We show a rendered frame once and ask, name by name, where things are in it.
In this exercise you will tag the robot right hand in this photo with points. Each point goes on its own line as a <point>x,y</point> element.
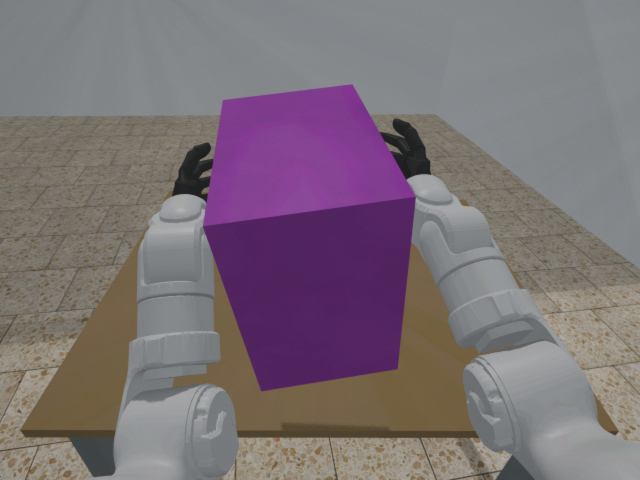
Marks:
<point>413,161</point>

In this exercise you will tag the right robot upper arm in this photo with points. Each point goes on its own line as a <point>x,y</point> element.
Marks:
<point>531,401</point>

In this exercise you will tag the table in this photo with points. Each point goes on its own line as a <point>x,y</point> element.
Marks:
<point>423,398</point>

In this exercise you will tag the robot left hand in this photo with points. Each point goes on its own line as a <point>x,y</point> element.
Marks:
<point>188,181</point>

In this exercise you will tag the carton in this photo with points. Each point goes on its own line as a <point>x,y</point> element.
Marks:
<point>309,219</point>

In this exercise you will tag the left robot upper arm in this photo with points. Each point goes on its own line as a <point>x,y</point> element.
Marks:
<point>179,433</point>

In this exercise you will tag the robot left forearm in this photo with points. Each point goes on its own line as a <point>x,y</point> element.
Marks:
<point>175,292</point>

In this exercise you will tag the robot right forearm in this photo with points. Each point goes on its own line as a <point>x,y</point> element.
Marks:
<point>487,308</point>

